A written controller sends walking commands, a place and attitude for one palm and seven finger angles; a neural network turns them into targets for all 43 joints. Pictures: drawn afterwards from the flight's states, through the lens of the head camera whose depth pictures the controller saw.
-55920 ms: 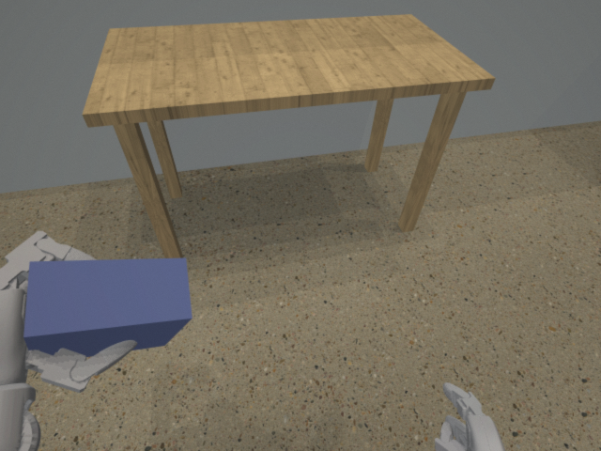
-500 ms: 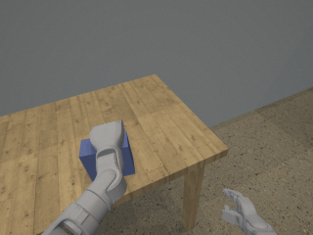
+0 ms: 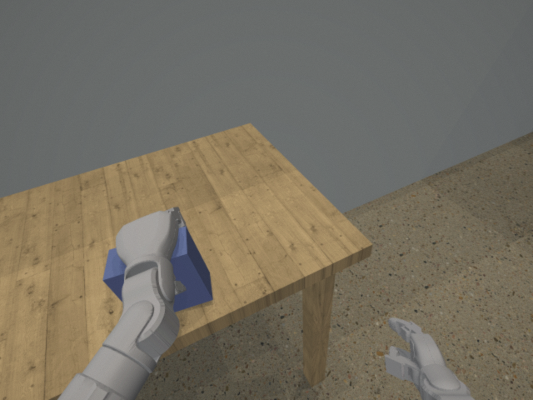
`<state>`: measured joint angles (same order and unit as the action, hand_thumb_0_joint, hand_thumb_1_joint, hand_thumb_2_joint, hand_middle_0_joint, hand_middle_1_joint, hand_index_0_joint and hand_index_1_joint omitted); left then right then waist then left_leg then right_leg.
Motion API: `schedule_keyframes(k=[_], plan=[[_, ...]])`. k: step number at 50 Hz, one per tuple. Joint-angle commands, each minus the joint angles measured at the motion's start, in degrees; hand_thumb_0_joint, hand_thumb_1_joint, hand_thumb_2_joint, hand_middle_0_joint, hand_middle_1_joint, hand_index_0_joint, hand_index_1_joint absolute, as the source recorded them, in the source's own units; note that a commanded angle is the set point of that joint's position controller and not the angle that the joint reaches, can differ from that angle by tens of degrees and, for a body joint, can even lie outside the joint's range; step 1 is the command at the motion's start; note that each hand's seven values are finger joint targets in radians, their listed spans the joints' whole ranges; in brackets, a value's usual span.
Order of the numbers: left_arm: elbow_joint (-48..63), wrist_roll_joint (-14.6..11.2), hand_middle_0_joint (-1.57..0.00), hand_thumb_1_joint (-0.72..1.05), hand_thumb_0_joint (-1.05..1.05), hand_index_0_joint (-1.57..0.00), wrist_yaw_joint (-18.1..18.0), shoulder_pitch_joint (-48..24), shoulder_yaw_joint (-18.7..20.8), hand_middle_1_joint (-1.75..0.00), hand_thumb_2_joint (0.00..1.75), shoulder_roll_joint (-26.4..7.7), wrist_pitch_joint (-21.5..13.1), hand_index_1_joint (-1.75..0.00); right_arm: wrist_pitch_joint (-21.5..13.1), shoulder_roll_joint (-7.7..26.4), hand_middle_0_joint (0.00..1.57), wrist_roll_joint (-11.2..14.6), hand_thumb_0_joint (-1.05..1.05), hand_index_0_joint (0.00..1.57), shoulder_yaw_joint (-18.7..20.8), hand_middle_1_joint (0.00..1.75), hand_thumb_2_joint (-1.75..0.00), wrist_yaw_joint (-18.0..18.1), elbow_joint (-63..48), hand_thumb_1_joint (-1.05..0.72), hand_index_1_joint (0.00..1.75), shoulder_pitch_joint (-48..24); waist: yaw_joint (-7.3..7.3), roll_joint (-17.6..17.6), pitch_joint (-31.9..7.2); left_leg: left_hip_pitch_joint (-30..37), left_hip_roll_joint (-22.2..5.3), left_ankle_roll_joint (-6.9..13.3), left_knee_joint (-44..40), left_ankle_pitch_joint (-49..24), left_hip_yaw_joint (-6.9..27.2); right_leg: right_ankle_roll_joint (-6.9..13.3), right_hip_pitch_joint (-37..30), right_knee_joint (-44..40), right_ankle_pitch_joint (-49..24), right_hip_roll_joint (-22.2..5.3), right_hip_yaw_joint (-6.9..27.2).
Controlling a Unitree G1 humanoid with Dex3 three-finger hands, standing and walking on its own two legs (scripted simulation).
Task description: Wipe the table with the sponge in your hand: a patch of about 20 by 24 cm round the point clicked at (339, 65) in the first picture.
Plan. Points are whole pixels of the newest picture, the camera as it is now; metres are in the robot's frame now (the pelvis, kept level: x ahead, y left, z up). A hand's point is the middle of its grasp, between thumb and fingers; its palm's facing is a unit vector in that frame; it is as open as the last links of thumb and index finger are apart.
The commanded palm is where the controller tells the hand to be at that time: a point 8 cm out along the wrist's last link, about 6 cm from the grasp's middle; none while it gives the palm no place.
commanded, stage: slide back across to the middle lane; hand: left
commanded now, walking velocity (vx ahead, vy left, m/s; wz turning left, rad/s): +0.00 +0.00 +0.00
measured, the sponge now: (168, 283) +0.30 +0.21 +0.03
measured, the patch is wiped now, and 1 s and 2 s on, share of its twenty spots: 0.95 0.95 0.95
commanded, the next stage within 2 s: wipe forward along the middle lane in 0.24 s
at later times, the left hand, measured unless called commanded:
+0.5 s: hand (128, 273) +0.28 +0.25 +0.08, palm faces +0.05 -0.12 -0.99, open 10.3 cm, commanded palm +0.25 +0.25 +0.13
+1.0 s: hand (126, 248) +0.33 +0.28 +0.08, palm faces -0.03 -0.06 -1.00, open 10.2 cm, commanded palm +0.31 +0.28 +0.12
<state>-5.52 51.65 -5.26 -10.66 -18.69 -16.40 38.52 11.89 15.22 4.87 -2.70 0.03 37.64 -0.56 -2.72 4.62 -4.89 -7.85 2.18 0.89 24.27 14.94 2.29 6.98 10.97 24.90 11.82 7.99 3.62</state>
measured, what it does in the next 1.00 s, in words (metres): stands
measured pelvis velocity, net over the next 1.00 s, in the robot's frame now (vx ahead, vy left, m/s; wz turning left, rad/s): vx -0.01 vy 0.01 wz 0.04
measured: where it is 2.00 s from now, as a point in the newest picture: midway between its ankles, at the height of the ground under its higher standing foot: outside the picture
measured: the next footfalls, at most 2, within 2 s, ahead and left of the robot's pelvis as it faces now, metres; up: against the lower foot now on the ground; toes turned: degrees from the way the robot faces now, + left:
none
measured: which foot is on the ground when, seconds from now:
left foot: down 0.00-1.00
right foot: down 0.00-1.00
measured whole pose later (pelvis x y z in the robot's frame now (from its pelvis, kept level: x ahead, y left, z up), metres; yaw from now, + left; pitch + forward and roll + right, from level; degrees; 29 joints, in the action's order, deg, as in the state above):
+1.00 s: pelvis -0.01 +0.01 +0.00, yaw +2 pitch +2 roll +1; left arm -23.9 54.7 -2.5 -21.6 -12.0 -21.3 30.2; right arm 7.7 16.3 4.9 -2.9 4.2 39.4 4.5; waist -2.2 4.2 -4.6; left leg -13.0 3.5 1.4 25.3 14.1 4.0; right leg 5.9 15.3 25.1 11.4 6.6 1.9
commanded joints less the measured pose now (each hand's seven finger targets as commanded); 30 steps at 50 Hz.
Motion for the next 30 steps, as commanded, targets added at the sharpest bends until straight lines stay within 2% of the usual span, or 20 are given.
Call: schedule_keyframes(k=[1,3,4,5,6,7,9,10,11,12,13,14,15,19,20,22,24,28,29,30], plan=[[10.6,0.6,-1.2,0.1,0.0,-1.2,-0.8,-6.1,7.9,-1.6,1.3,-8.9,-0.9,-1.6,-3.8,4.5,0.2,-0.3,0.0,0.2,1.7,0.3,-0.9,0.0,-11.8,-0.9,0.3,-16.0,-2.87,-7.7,-9.6,-5.4,1.3,2.5,-1.3,-10.6,-0.8,-3.5,-12.4,-3.9,-11.2,-6.9,8.2],[13.1,0.2,-1.2,0.1,0.0,-1.2,-0.6,-3.0,8.1,-1.6,1.3,-8.8,-1.3,-1.6,-4.0,4.5,0.2,-0.3,0.0,0.2,1.9,0.3,-0.9,-0.1,-12.1,-0.9,0.3,-16.1,-2.93,-7.8,-9.3,-5.2,1.4,2.5,-1.0,-11.5,-0.9,-3.7,-12.7,-3.5,-14.3,-7.0,8.6],[14.5,0.0,-1.2,0.1,0.0,-1.2,-0.5,-2.4,10.1,-1.6,1.3,-10.7,-1.5,-1.6,-3.9,4.7,0.2,-0.4,0.0,0.2,2.0,0.3,-0.9,0.0,-12.1,-0.9,0.3,-16.2,-3.26,-7.8,-9.4,-4.7,1.4,2.6,-1.1,-11.4,-0.6,-3.5,-12.5,-3.8,-13.8,-6.7,9.3],[14.6,-0.2,-1.2,0.1,0.0,-1.2,-0.5,-2.6,9.0,-1.6,1.3,-9.8,-1.5,-1.6,-4.0,4.6,0.2,-0.4,0.0,0.2,1.9,0.3,-0.9,0.1,-12.0,-0.9,0.3,-15.8,-2.64,-8.0,-8.1,-5.2,1.3,2.7,-1.1,-11.1,-0.9,-3.8,-12.3,-3.7,-13.7,-6.9,8.8],[14.5,-0.1,-1.2,0.1,0.0,-1.2,-0.5,-1.8,9.9,-1.6,1.3,-10.7,-1.7,-1.6,-4.1,4.8,0.2,-0.3,0.0,0.2,2.0,0.3,-0.9,0.1,-11.7,-0.9,0.3,-15.6,-2.61,-8.7,-7.4,-5.2,1.3,2.6,-0.9,-11.1,-0.7,-3.8,-11.6,-3.7,-13.9,-6.8,9.1],[15.7,-0.3,-1.2,0.1,0.0,-1.2,-0.3,-1.3,8.8,-1.6,1.3,-9.5,-1.8,-1.6,-4.2,4.8,0.2,-0.4,0.0,0.2,1.9,0.3,-0.9,0.2,-12.1,-0.9,0.3,-15.7,-2.48,-8.0,-7.0,-5.1,1.3,2.7,-1.0,-11.2,-0.7,-3.8,-11.5,-3.9,-14.4,-6.9,9.1],[17.2,-0.4,-1.2,0.1,0.0,-1.2,0.1,-0.8,10.8,-1.6,1.3,-11.8,-1.9,-1.6,-4.3,5.0,0.2,-0.4,0.0,0.2,1.9,0.3,-0.9,0.5,-12.0,-0.9,0.3,-16.1,-2.77,-7.1,-5.9,-4.2,1.3,2.8,-1.1,-10.8,-0.3,-3.5,-10.0,-4.6,-12.2,-6.6,9.8],[16.9,-0.4,-1.2,0.1,0.0,-1.2,0.0,-1.4,10.0,-1.6,1.3,-11.0,-2.0,-1.6,-4.3,4.9,0.2,-0.5,0.0,0.2,1.9,0.3,-0.9,0.7,-11.8,-0.9,0.3,-15.4,-2.09,-7.6,-6.0,-4.4,1.3,3.0,-1.0,-10.7,-0.7,-3.8,-10.4,-4.3,-12.5,-6.8,9.2],[16.8,-0.4,-1.2,0.1,0.0,-1.2,0.0,-0.9,11.1,-1.6,1.3,-12.4,-2.1,-1.6,-4.4,5.0,0.2,-0.4,0.0,0.2,1.9,0.3,-0.9,0.8,-11.6,-0.9,0.3,-15.3,-2.29,-7.0,-5.8,-4.5,1.2,2.9,-1.0,-10.4,-0.6,-3.8,-10.3,-4.5,-11.9,-6.8,9.5],[16.9,-0.4,-1.2,0.1,0.0,-1.2,0.3,-0.8,9.9,-1.6,1.3,-11.3,-2.3,-1.6,-4.6,4.8,0.2,-0.4,0.0,0.2,1.8,0.3,-0.9,1.0,-11.8,-0.9,0.3,-15.4,-2.13,-7.2,-5.1,-4.4,1.3,2.9,-1.1,-10.0,-0.5,-3.8,-9.7,-4.8,-10.8,-6.9,9.2],[15.9,-0.2,-1.2,0.1,0.0,-1.2,0.3,-1.1,11.7,-1.6,1.3,-13.5,-2.4,-1.6,-4.7,5.0,0.2,-0.5,0.0,0.2,1.8,0.3,-0.9,1.3,-11.3,-0.9,0.3,-15.2,-2.12,-8.0,-4.5,-4.5,1.3,2.9,-0.9,-9.8,-0.3,-3.8,-9.2,-5.1,-10.3,-6.8,9.9],[17.0,0.2,-1.2,0.1,0.0,-1.2,0.5,-2.2,12.8,-1.6,1.3,-14.9,-2.6,-1.6,-4.7,5.3,0.2,-0.7,0.0,0.2,1.7,0.3,-0.9,1.5,-11.4,-0.9,0.3,-15.5,-2.29,-7.1,-4.7,-3.9,1.4,3.0,-0.9,-9.5,0.0,-3.5,-8.6,-5.7,-8.5,-6.6,10.9],[15.9,0.4,-1.2,0.1,0.0,-1.2,0.6,-2.9,12.1,-1.6,1.3,-14.3,-2.6,-1.6,-4.7,5.1,0.2,-0.6,0.0,0.2,1.7,0.3,-0.9,1.7,-11.3,-0.9,0.3,-15.2,-1.82,-7.1,-4.6,-4.4,1.3,3.0,-1.1,-9.0,-0.2,-3.7,-8.7,-5.5,-7.2,-6.8,9.9],[14.4,1.3,-1.2,0.1,0.0,-1.2,1.1,-4.1,11.2,-1.6,1.3,-13.4,-2.8,-1.6,-5.4,5.1,0.2,-0.5,0.0,0.2,1.6,0.3,-0.9,2.1,-11.2,-0.9,0.3,-15.0,-1.8,-6.0,-5.7,-3.9,1.3,3.0,-1.3,-9.1,0.1,-3.4,-7.7,-5.6,-6.9,-6.4,9.4],[12.5,1.8,-1.2,0.1,0.0,-1.2,1.1,-5.9,10.3,-1.6,1.3,-13.0,-2.8,-1.6,-5.5,5.2,0.2,-0.4,0.0,0.2,1.5,0.3,-0.9,2.2,-10.8,-0.9,0.3,-14.3,-1.07,-6.3,-5.6,-4.5,1.2,3.0,-1.3,-8.6,0.0,-3.5,-7.6,-5.4,-6.6,-6.5,8.3],[10.8,2.5,-1.2,0.1,0.0,-1.2,1.2,-7.5,9.2,-1.6,1.3,-12.1,-2.9,-1.6,-5.8,5.1,0.2,-0.4,0.0,0.2,1.5,0.3,-0.9,2.4,-10.5,-0.9,0.3,-14.1,-0.96,-6.3,-6.0,-4.6,1.3,3.0,-1.3,-9.1,-0.1,-3.5,-7.6,-5.1,-8.1,-6.5,7.7],[10.5,3.3,-1.2,0.1,0.0,-1.2,1.3,-8.9,9.9,-1.6,1.3,-13.2,-3.1,-1.6,-6.2,5.2,0.2,-0.5,0.0,0.2,1.5,0.3,-0.9,2.3,-10.6,-0.9,0.3,-14.1,-1.4,-5.7,-7.8,-4.3,1.4,3.0,-1.4,-9.4,0.1,-3.3,-8.2,-4.7,-9.2,-6.3,8.1],[6.1,3.8,-1.2,0.1,0.0,-1.2,1.1,-11.8,9.2,-1.6,1.3,-12.6,-3.9,-1.6,-6.8,5.2,0.2,-0.5,0.0,0.2,1.4,0.3,-0.9,2.6,-9.9,-0.9,0.3,-13.0,-1.1,-7.4,-8.2,-5.0,1.4,2.9,-1.5,-9.4,0.0,-3.5,-8.7,-4.3,-10.3,-6.6,6.5],[5.9,3.7,-1.2,0.1,0.0,-1.2,0.9,-12.2,11.7,-1.6,1.3,-14.9,-4.3,-1.6,-6.9,5.4,0.2,-0.6,0.0,0.2,1.5,0.3,-0.9,2.7,-9.8,-0.9,0.3,-13.0,-1.54,-8.0,-9.2,-4.9,1.5,3.0,-1.4,-9.1,0.3,-3.4,-9.0,-4.4,-10.0,-6.3,7.6],[4.0,3.3,-1.2,0.1,0.0,-1.2,0.8,-12.5,10.7,-1.6,1.3,-13.6,-4.5,-1.6,-7.0,5.3,0.2,-0.6,0.0,0.2,1.5,0.3,-0.9,3.0,-9.6,-0.9,0.3,-12.6,-1.12,-8.5,-8.9,-5.6,1.5,3.0,-1.2,-8.9,-0.2,-3.8,-9.4,-4.1,-10.1,-6.7,6.5]])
